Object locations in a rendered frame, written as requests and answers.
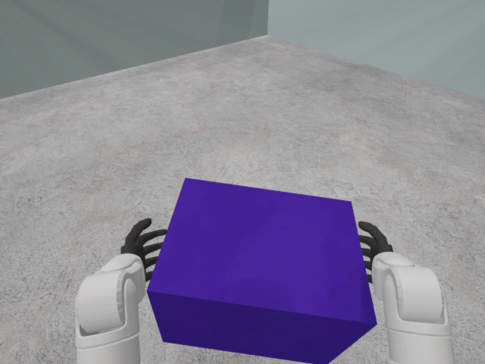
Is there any right robot hand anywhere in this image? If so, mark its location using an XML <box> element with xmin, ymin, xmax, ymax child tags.
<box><xmin>358</xmin><ymin>221</ymin><xmax>393</xmax><ymax>284</ymax></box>

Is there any left robot hand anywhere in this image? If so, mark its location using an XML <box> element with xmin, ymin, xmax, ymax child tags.
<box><xmin>120</xmin><ymin>218</ymin><xmax>167</xmax><ymax>282</ymax></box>

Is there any carton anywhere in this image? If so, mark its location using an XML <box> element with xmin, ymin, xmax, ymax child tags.
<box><xmin>147</xmin><ymin>178</ymin><xmax>377</xmax><ymax>364</ymax></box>

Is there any robot left forearm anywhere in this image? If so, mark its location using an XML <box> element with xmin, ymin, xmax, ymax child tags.
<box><xmin>75</xmin><ymin>253</ymin><xmax>146</xmax><ymax>364</ymax></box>

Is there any robot right forearm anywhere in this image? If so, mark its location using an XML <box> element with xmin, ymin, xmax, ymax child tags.
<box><xmin>371</xmin><ymin>252</ymin><xmax>455</xmax><ymax>364</ymax></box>

